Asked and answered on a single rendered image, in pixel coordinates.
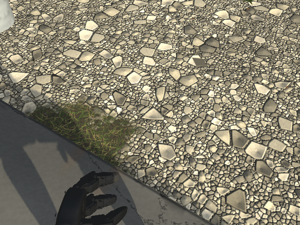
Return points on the left robot hand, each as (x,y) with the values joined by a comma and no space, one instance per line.
(76,205)

